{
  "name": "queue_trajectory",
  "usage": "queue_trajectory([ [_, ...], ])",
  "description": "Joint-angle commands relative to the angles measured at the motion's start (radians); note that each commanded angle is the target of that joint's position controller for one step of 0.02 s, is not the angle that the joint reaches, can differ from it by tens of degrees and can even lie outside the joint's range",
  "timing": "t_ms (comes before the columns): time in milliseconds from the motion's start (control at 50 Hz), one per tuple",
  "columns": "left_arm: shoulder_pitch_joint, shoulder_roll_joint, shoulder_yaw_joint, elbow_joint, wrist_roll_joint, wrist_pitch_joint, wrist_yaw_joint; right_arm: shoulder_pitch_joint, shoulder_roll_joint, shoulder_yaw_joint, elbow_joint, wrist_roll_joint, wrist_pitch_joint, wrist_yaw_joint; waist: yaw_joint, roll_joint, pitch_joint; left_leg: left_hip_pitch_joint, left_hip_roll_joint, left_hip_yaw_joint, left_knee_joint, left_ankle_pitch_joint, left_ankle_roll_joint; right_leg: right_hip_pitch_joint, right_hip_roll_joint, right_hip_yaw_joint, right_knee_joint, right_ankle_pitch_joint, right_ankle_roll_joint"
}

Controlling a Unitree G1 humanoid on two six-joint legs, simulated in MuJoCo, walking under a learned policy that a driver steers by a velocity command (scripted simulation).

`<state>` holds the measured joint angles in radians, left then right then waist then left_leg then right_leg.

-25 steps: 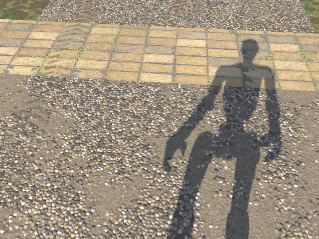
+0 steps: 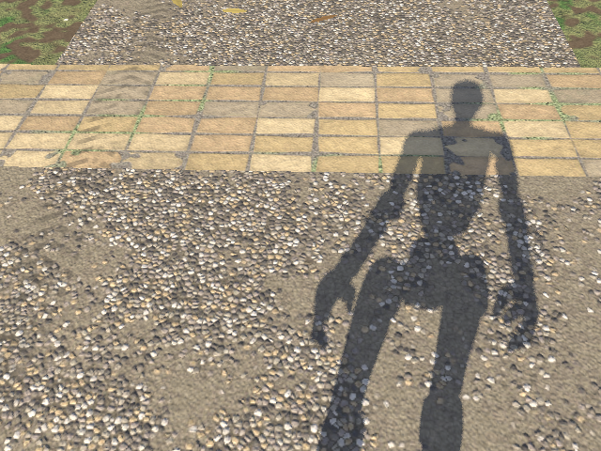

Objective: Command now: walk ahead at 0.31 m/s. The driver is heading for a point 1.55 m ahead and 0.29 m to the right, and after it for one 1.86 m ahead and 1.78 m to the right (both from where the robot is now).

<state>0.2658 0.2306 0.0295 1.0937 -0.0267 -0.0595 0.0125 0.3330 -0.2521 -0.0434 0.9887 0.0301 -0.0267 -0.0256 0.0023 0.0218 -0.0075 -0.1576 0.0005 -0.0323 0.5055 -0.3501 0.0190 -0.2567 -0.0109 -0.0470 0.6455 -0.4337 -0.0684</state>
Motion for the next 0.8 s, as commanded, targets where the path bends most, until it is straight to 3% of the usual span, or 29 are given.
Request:
queue_trajectory([
  [20,0.174,0.089,0.030,0.039,0.011,-0.032,-0.013,-0.176,-0.125,-0.021,-0.100,0.005,-0.020,0.003,0.116,0.027,0.095,-0.303,0.104,-0.132,-0.097,-0.121,0.095,0.262,-0.001,0.031,-0.213,0.180,-0.011],
  [40,0.298,0.153,0.047,0.056,0.017,-0.029,-0.009,-0.181,-0.052,0.001,-0.114,-0.015,-0.028,0.010,0.144,-0.196,0.023,-0.415,0.000,0.022,0.253,-0.075,0.024,0.392,-0.194,0.319,-0.347,0.068,-0.054],
  [60,0.358,0.254,0.061,0.055,0.023,-0.041,-0.024,-0.180,-0.050,-0.004,-0.153,0.001,-0.043,0.004,0.136,-0.360,0.030,-0.597,-0.076,0.018,0.475,-0.226,0.010,0.423,-0.378,0.725,-0.495,-0.082,-0.192],
  [80,0.267,0.188,0.039,0.030,0.028,-0.056,-0.025,-0.174,-0.089,-0.012,-0.142,0.023,-0.057,0.006,0.088,-0.209,0.105,-0.666,-0.001,-0.065,0.629,-0.191,0.028,0.363,-0.400,0.737,-0.504,-0.150,-0.213],
  [100,0.202,0.133,0.026,0.001,0.021,-0.065,-0.025,-0.158,-0.094,-0.013,-0.129,0.028,-0.067,0.015,0.060,-0.144,0.151,-0.708,0.041,-0.078,0.665,-0.071,0.049,0.347,-0.356,0.622,-0.501,-0.131,-0.177],
  [120,0.161,0.125,0.021,-0.017,0.019,-0.068,-0.029,-0.146,-0.095,-0.017,-0.112,0.018,-0.074,0.019,0.042,-0.118,0.145,-0.704,0.072,-0.054,0.648,0.019,0.057,0.343,-0.307,0.511,-0.505,-0.041,-0.138],
  [160,0.163,0.081,0.006,-0.027,0.023,-0.058,-0.031,-0.186,-0.111,-0.030,-0.113,-0.005,-0.080,0.029,0.042,-0.110,0.128,-0.663,0.108,-0.021,0.568,0.136,0.049,0.344,-0.239,0.336,-0.506,0.242,-0.086],
  [180,0.194,0.071,0.001,-0.022,0.027,-0.052,-0.027,-0.192,-0.093,-0.029,-0.113,-0.007,-0.077,0.036,0.046,-0.125,0.108,-0.638,0.107,0.004,0.540,0.167,0.038,0.348,-0.215,0.277,-0.501,0.366,-0.081],
  [220,0.233,0.088,0.001,-0.020,0.030,-0.040,-0.014,-0.241,-0.054,-0.021,-0.129,-0.009,-0.068,0.045,0.054,-0.114,0.099,-0.634,0.102,0.038,0.474,0.212,0.009,0.346,-0.198,0.206,-0.500,0.526,-0.092],
  [280,0.230,0.118,0.003,-0.039,0.034,-0.030,0.003,-0.382,-0.019,-0.002,-0.183,-0.007,-0.065,0.049,0.075,-0.098,0.133,-0.567,0.074,0.073,0.255,0.313,-0.015,0.257,-0.172,0.141,-0.538,0.547,-0.091],
  [360,0.283,0.135,0.012,-0.031,0.021,-0.029,0.009,-0.494,-0.029,0.006,-0.223,0.002,-0.068,0.064,0.089,-0.116,0.171,-0.491,0.042,0.093,0.086,0.388,0.002,0.259,-0.197,0.112,-0.566,0.538,-0.099],
  [420,0.271,0.147,0.024,-0.032,0.014,-0.022,0.011,-0.511,-0.057,0.000,-0.245,0.004,-0.077,0.078,0.051,-0.119,0.157,-0.455,0.031,0.079,0.019,0.357,0.047,0.356,-0.238,0.094,-0.504,0.693,-0.085],
  [460,0.240,0.175,0.037,-0.046,0.021,-0.011,0.012,-0.407,-0.108,-0.025,-0.223,0.001,-0.079,0.076,-0.023,-0.156,0.055,-0.293,-0.020,0.104,0.027,0.301,0.083,0.407,-0.248,0.079,-0.357,1.045,-0.064],
  [480,0.219,0.175,0.038,-0.055,0.027,-0.001,0.012,-0.253,-0.146,-0.047,-0.178,0.004,-0.077,0.069,-0.102,-0.164,-0.041,-0.108,-0.052,0.124,0.022,0.298,0.111,0.386,-0.222,0.053,-0.183,1.173,-0.045],
  [500,0.201,0.166,0.033,-0.072,0.033,0.003,0.010,-0.074,-0.185,-0.068,-0.126,0.003,-0.070,0.057,-0.181,-0.153,-0.146,0.175,0.004,0.061,0.039,0.307,0.150,0.222,-0.187,0.045,0.042,1.081,-0.017],
  [520,0.298,0.052,0.002,-0.096,0.042,-0.011,-0.004,0.087,-0.277,-0.090,-0.093,-0.028,-0.064,0.048,-0.153,0.062,-0.327,0.588,0.279,-0.357,0.030,0.162,0.293,-0.162,-0.044,0.024,0.442,0.591,0.036],
  [540,0.321,0.005,-0.014,-0.077,0.019,-0.040,-0.014,0.094,-0.224,-0.071,-0.077,-0.024,-0.059,0.052,-0.132,0.201,-0.434,0.653,0.413,-0.750,-0.187,0.006,0.377,-0.336,0.080,0.141,0.696,-0.108,0.050],
  [560,0.209,0.105,0.015,-0.115,-0.013,-0.065,-0.017,-0.010,-0.162,-0.051,-0.082,-0.012,-0.065,0.056,-0.124,0.145,-0.243,0.493,0.361,-0.649,-0.237,-0.046,0.314,-0.440,0.013,0.189,0.775,-0.083,0.023],
  [580,0.118,0.135,0.023,-0.146,-0.030,-0.077,-0.014,-0.105,-0.121,-0.039,-0.102,-0.014,-0.071,0.056,-0.091,0.083,-0.110,0.313,0.326,-0.482,-0.262,0.019,0.274,-0.448,-0.042,0.156,0.753,0.004,0.007],
  [600,0.081,0.127,0.028,-0.153,-0.023,-0.076,-0.005,-0.175,-0.091,-0.028,-0.107,-0.022,-0.081,0.063,-0.048,0.003,-0.030,0.144,0.285,-0.358,-0.297,0.138,0.247,-0.403,-0.088,0.134,0.682,0.081,0.008],
  [640,0.119,0.093,0.037,-0.146,-0.001,-0.049,0.005,-0.214,-0.054,-0.017,-0.097,-0.036,-0.091,0.070,0.018,0.033,-0.001,-0.024,0.219,-0.217,-0.349,0.219,0.218,-0.278,-0.136,0.136,0.587,0.144,0.013],
  [680,0.125,0.060,0.036,-0.154,0.005,-0.028,0.009,-0.185,-0.071,-0.018,-0.073,-0.030,-0.095,0.067,0.036,0.043,0.028,-0.100,0.207,-0.160,-0.392,0.251,0.233,-0.264,-0.150,0.118,0.522,0.152,0.028],
  [740,-0.009,0.087,0.044,-0.215,0.019,-0.022,0.012,-0.127,-0.123,-0.027,-0.048,-0.033,-0.096,0.042,0.017,0.027,0.075,-0.094,0.205,-0.120,-0.430,0.277,0.245,-0.379,-0.168,0.107,0.360,0.291,0.065],
  [800,-0.130,0.074,0.037,-0.253,0.021,-0.032,0.001,-0.075,-0.140,-0.029,-0.038,-0.026,-0.086,0.026,-0.020,0.019,0.082,-0.055,0.172,-0.056,-0.426,0.325,0.209,-0.382,-0.141,0.079,0.126,0.474,0.073],
])
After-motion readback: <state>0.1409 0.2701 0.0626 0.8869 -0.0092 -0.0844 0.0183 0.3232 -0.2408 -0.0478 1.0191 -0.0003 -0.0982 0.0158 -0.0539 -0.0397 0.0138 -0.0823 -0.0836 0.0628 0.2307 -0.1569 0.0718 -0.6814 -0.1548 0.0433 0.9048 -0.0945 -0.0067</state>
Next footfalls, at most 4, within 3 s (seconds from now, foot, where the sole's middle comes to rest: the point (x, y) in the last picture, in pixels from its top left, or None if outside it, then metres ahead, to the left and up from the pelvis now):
0.50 left None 0.41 0.11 -0.77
1.02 right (382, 381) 0.71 -0.14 -0.77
1.58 left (286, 278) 1.02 0.10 -0.77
2.16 right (368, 204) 1.31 -0.15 -0.77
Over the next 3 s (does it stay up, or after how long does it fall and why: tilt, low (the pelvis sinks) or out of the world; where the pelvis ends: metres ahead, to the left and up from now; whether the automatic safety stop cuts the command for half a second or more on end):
stays up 1.46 -0.11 0.00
